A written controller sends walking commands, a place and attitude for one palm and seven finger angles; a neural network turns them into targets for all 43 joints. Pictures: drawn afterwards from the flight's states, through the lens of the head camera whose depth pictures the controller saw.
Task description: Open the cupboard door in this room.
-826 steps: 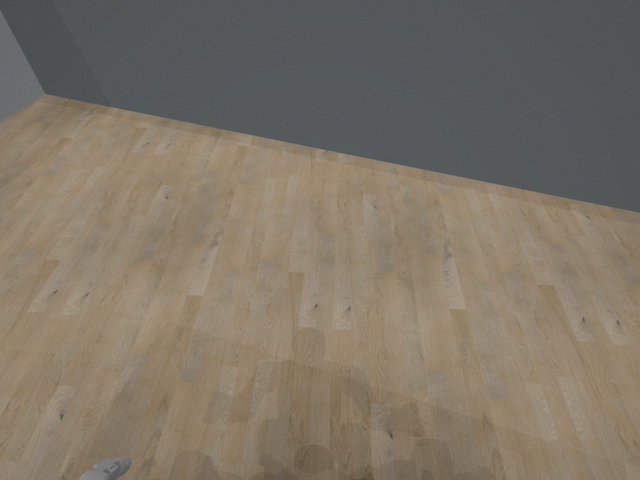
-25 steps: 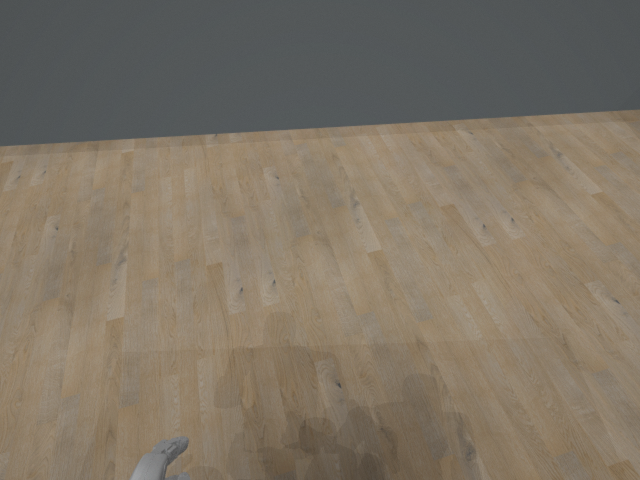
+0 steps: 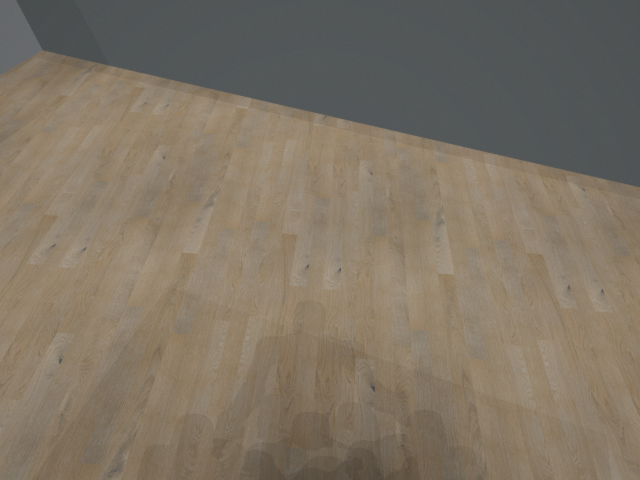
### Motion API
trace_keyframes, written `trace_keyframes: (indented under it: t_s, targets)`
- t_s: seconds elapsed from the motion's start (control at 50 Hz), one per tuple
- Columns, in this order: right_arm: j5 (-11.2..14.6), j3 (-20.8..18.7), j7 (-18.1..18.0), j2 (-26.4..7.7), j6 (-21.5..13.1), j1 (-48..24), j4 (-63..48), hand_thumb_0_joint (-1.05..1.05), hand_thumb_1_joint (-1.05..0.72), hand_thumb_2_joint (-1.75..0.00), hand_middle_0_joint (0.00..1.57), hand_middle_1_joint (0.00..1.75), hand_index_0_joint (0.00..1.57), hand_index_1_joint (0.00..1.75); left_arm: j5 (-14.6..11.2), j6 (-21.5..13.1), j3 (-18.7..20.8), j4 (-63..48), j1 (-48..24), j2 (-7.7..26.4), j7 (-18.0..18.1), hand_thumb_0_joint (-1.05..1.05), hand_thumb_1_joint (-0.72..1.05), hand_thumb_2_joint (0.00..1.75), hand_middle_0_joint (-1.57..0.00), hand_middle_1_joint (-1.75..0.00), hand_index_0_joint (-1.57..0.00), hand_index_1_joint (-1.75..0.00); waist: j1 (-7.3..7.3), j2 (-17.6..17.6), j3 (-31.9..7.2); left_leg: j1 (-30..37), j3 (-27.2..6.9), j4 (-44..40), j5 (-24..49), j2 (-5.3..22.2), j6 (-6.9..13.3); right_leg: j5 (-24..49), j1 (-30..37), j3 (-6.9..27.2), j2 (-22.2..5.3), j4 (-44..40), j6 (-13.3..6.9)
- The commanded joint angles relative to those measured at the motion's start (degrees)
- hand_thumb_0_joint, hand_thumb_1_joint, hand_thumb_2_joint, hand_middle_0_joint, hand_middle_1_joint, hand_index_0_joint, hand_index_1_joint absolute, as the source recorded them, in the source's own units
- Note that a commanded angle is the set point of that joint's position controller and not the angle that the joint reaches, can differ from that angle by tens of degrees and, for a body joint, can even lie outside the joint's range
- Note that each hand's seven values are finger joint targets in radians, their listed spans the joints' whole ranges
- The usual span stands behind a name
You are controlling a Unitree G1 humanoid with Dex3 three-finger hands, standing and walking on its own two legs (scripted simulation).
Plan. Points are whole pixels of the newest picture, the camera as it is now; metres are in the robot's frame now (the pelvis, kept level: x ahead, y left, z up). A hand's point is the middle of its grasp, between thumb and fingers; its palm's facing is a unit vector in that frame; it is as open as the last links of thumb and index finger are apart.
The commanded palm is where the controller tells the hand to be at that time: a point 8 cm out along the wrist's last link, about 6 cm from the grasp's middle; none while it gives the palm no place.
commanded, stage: turn or walk to find it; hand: left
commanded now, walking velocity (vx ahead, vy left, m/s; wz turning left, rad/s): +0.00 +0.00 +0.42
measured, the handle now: out of the picture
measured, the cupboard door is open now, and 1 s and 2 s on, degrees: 0 0 0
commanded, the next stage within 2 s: stand and wait in 0.52 s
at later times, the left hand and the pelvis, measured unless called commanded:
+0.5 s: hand out of the picture +0.06 +0.21 -0.14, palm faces +0.16 -0.95 -0.26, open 7.4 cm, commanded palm none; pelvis -0.03 +0.00 +0.01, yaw +10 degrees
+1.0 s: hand out of the picture -0.09 +0.16 -0.16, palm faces +0.21 -0.96 -0.20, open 7.3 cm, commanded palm none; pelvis -0.05 -0.02 +0.01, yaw +6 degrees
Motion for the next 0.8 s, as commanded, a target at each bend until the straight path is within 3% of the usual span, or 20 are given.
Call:
trace_keyframes:
  t_s: [0.0,0.02,0.04,0.06,0.08,0.1,0.16,0.26,0.36,0.44,0.48,0.5,0.52,0.54,0.56,0.58,0.62,0.66,0.72,0.78]
  targets:
    - [-0.21,-2.81,-0.78,-14.56,-1.74,9.6,-1.56,0.0,-0.9,-0.9,0.2,0.3,0.2,0.3,-0.81,0.18,0.67,-7.07,-3.04,4.37,0.65,0.0,0.9,0.9,-0.2,-0.3,-0.2,-0.3,-5.78,18.14,-7.5,13.65,-24.69,-16.86,36.41,21.89,11.19,-18.69,-17.43,8.11,1.84,19.81,3.51]
    - [-0.34,-2.53,-1.01,-13.65,-1.43,8.78,-1.2,0.0,-0.9,-0.9,0.2,0.3,0.2,0.3,-0.55,0.88,0.95,-6.57,-4.5,5.94,0.83,0.0,0.9,0.9,-0.2,-0.3,-0.2,-0.3,-5.81,12.71,-6.77,9.54,-22.0,-17.31,28.64,21.71,12.64,-16.91,-15.56,12.12,0.88,24.32,2.74]
    - [-0.43,-2.05,-1.49,-11.92,-1.64,6.05,-1.83,0.0,-0.9,-0.9,0.2,0.3,0.2,0.3,-0.43,1.31,1.23,-5.92,-5.91,5.79,0.81,0.0,0.9,0.9,-0.2,-0.3,-0.2,-0.3,-5.18,15.08,-3.87,5.34,-20.84,-19.03,23.48,18.03,11.36,-13.08,-16.29,14.05,0.56,25.62,2.9]
    - [-0.46,-1.64,-1.75,-10.55,-1.54,3.04,-2.66,0.0,-0.9,-0.9,0.2,0.3,0.2,0.3,-0.41,1.34,1.54,-5.47,-6.16,6.64,0.39,0.0,0.9,0.9,-0.2,-0.3,-0.2,-0.3,-3.96,13.7,-2.03,3.98,-19.41,-18.78,19.55,15.92,10.77,-9.65,-17.07,14.49,0.76,27.33,3.03]
    - [-0.52,-1.19,-1.79,-9.85,-1.62,1.52,-3.2,0.0,-0.9,-0.9,0.2,0.3,0.2,0.3,-0.38,1.21,1.74,-4.9,-5.51,6.54,0.04,0.0,0.9,0.9,-0.2,-0.3,-0.2,-0.3,-3.25,11.16,-0.71,2.73,-17.48,-18.98,18.11,13.93,9.97,-6.69,-16.97,14.73,1.29,28.4,3.15]
    - [-0.42,-0.93,-1.79,-9.42,-1.93,1.07,-3.39,0.0,-0.9,-0.9,0.2,0.3,0.2,0.3,-0.32,1.02,1.73,-4.19,-3.99,6.23,-0.21,0.0,0.9,0.9,-0.2,-0.3,-0.2,-0.3,-2.44,9.89,-1.86,4.43,-15.95,-18.53,19.59,12.33,9.5,-4.29,-17.24,14.67,1.86,28.9,3.43]
    - [0.02,-1.12,-1.67,-9.14,-2.4,2.4,-3.58,0.0,-0.9,-0.9,0.2,0.3,0.2,0.3,-0.42,0.81,1.66,-3.72,-3.0,6.28,-0.22,0.0,0.9,0.9,-0.2,-0.3,-0.2,-0.3,-2.31,8.08,-4.68,7.08,-14.7,-18.25,21.85,10.86,9.47,-1.36,-17.07,14.88,2.37,28.92,4.27]
    - [-0.19,-1.62,-1.53,-8.69,-2.42,6.01,-3.02,0.0,-0.9,-0.9,0.2,0.3,0.2,0.3,-0.53,0.68,1.47,-5.68,-6.38,5.98,0.2,0.0,0.9,0.9,-0.2,-0.3,-0.2,-0.3,-3.67,8.16,-5.38,8.7,-18.83,-17.8,22.4,11.65,11.13,-2.26,-17.7,15.81,2.87,25.22,4.96]
    - [-0.72,-2.19,-1.56,-8.81,-2.09,8.3,-2.56,0.0,-0.9,-0.9,0.2,0.3,0.2,0.3,-0.9,0.4,1.0,-8.03,-10.66,4.55,0.38,0.0,0.9,0.9,-0.2,-0.3,-0.2,-0.3,-5.03,9.0,-6.22,8.56,-23.88,-15.66,25.59,11.95,12.79,-6.98,-14.55,15.88,4.8,15.93,4.34]
    - [-0.88,-2.49,-1.43,-8.97,-1.67,6.74,-3.03,0.0,-0.9,-0.9,0.2,0.3,0.2,0.3,-1.36,0.03,0.89,-7.77,-7.44,3.88,0.61,0.0,0.9,0.9,-0.2,-0.3,-0.2,-0.3,-3.34,9.95,-8.28,4.16,-25.31,-13.7,25.89,10.15,11.94,-5.01,-5.77,15.09,6.96,4.42,3.13]
    - [-0.53,-2.55,-1.28,-8.28,-1.51,6.11,-3.34,0.0,-0.9,-0.9,0.2,0.3,0.2,0.3,-1.51,-0.51,1.01,-6.87,-4.21,4.49,0.76,0.0,0.9,0.9,-0.2,-0.3,-0.2,-0.3,-1.55,8.28,-9.29,-1.38,-24.74,-10.86,22.38,7.61,9.74,3.41,3.65,14.47,7.31,-7.19,2.77]
    - [-0.2,-2.46,-1.1,-6.93,-1.52,6.04,-3.46,0.0,-0.9,-0.9,0.2,0.3,0.2,0.3,-1.29,-0.99,1.36,-6.47,-2.44,5.86,0.94,0.0,0.9,0.9,-0.2,-0.3,-0.2,-0.3,-0.61,4.57,-9.96,-6.17,-22.63,-8.21,16.51,4.73,7.03,7.96,10.48,15.77,5.16,-14.73,2.25]
    - [0.3,-1.89,-0.76,-3.69,-1.64,6.99,-3.69,0.0,-0.9,-0.9,0.2,0.3,0.2,0.3,-0.49,-1.5,2.04,-6.32,-1.06,9.57,1.35,0.0,0.9,0.9,-0.2,-0.3,-0.2,-0.3,-0.08,-6.76,-10.82,-15.65,-15.88,-0.19,3.54,-0.74,3.39,4.37,17.75,25.64,-5.48,-18.84,-0.92]
    - [0.0,-1.47,-1.01,-2.12,-1.71,6.01,-4.72,0.0,-0.9,-0.9,0.2,0.3,0.2,0.3,-0.09,-1.64,2.29,-6.64,-1.41,12.34,1.43,0.0,0.9,0.9,-0.2,-0.3,-0.2,-0.3,0.62,-16.63,-7.95,-20.01,-8.26,11.43,-12.02,-6.29,0.78,8.79,13.56,37.82,-16.47,-20.98,-7.26]
    - [-0.43,-2.18,-1.16,-4.26,-1.12,6.01,-4.2,0.0,-0.9,-0.9,0.2,0.3,0.2,0.3,-0.56,-1.32,1.78,-7.22,-3.07,11.16,1.48,0.0,0.9,0.9,-0.2,-0.3,-0.2,-0.3,-0.09,-9.36,-6.58,-15.17,-9.9,18.54,-12.66,-3.67,1.07,9.75,4.49,35.51,-17.84,-21.26,-10.74]
    - [-0.74,-2.04,-1.2,-3.43,-0.39,7.71,-2.7,0.0,-0.9,-0.9,0.2,0.3,0.2,0.3,-0.65,-1.72,1.65,-7.53,-6.6,8.74,1.68,0.0,0.9,0.9,-0.2,-0.3,-0.2,-0.3,-2.13,-10.55,-4.88,-13.86,-11.36,20.79,-10.14,-2.39,1.29,6.55,0.71,32.79,-13.68,-21.83,-10.64]
    - [-0.7,-1.45,-1.1,-2.13,-0.28,10.25,0.89,0.0,-0.9,-0.9,0.2,0.3,0.2,0.3,-0.79,-1.93,0.08,-6.47,-9.34,5.47,1.23,0.0,0.9,0.9,-0.2,-0.3,-0.2,-0.3,-3.97,-7.16,-1.99,-10.63,-8.54,21.37,-4.7,-1.27,1.01,8.96,-1.22,26.73,-6.7,-20.7,-8.47]
    - [-0.55,-0.97,-1.03,-0.84,-0.57,11.37,2.33,0.0,-0.9,-0.9,0.2,0.3,0.2,0.3,-0.75,-2.34,-0.53,-5.04,-7.63,3.98,0.91,0.0,0.9,0.9,-0.2,-0.3,-0.2,-0.3,-4.07,-6.86,-1.33,-8.27,-6.18,17.3,-1.71,-0.75,0.68,13.51,-1.15,23.7,-3.35,-20.23,-6.68]
    - [-0.45,-0.85,-1.61,-1.97,-0.6,8.28,1.99,0.0,-0.9,-0.9,0.2,0.3,0.2,0.3,-0.67,-2.28,0.11,-3.18,-2.91,5.32,0.5,0.0,0.9,0.9,-0.2,-0.3,-0.2,-0.3,-1.94,-9.9,-0.52,-8.61,-4.43,15.31,-2.25,0.2,-0.33,19.93,1.05,26.67,-3.67,-19.9,-7.83]
    - [-0.31,-0.79,-2.16,-2.17,-0.92,4.67,1.25,0.0,-0.9,-0.9,0.2,0.3,0.2,0.3,-0.33,-1.9,1.43,-1.89,0.64,6.54,0.56,0.0,0.9,0.9,-0.2,-0.3,-0.2,-0.3,-0.29,-9.1,-1.38,-9.85,-3.96,12.85,-5.56,0.7,-0.76,26.38,4.95,31.08,-5.1,-18.28,-10.01]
